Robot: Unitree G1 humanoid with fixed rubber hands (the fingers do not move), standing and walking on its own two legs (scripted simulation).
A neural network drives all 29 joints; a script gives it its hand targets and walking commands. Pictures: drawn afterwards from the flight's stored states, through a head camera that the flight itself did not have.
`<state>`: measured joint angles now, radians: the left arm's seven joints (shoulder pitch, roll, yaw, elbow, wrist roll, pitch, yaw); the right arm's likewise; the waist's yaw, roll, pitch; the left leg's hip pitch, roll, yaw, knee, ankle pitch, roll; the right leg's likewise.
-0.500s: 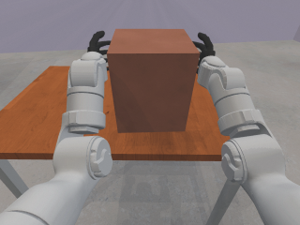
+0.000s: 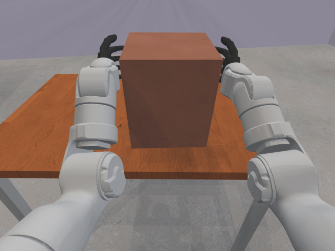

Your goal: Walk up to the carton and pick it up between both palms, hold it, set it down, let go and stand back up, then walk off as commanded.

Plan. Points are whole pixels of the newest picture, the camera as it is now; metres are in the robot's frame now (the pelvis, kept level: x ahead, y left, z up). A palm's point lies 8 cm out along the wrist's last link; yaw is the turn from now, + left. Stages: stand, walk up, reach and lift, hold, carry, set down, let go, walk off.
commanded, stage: hold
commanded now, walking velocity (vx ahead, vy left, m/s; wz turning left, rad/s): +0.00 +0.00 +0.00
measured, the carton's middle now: (168, 90) +0.38 +0.00 +0.26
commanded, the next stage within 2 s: set down in 0.20 s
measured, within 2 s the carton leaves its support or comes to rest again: neither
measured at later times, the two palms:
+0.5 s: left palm (110, 64) +0.40 +0.13 +0.32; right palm (231, 70) +0.39 -0.14 +0.30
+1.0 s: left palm (113, 72) +0.45 +0.14 +0.28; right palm (220, 79) +0.42 -0.13 +0.27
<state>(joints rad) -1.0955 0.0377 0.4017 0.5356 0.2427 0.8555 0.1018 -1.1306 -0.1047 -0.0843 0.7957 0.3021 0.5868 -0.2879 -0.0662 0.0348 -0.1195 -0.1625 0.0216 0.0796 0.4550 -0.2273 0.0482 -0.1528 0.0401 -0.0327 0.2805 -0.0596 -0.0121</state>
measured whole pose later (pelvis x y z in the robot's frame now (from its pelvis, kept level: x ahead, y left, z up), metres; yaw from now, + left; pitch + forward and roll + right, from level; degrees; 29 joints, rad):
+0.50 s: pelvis +0.00 +0.00 +0.00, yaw +0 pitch -4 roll -2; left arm -1.14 0.04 0.44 0.67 0.28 0.68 0.08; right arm -1.14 -0.07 -0.19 0.88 0.19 0.43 -0.25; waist -0.07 0.03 -0.12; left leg -0.16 0.02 0.08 0.45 -0.23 0.05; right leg -0.15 0.04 -0.03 0.28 -0.06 -0.01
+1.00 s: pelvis +0.02 +0.01 +0.00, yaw +0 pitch -3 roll -2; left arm -1.14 0.08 0.36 0.75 0.32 0.54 0.05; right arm -1.12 -0.02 -0.24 0.99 0.10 0.22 -0.23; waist -0.12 -0.05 -0.06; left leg -0.16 0.01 0.08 0.45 -0.25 0.05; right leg -0.15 0.03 -0.03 0.28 -0.08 -0.01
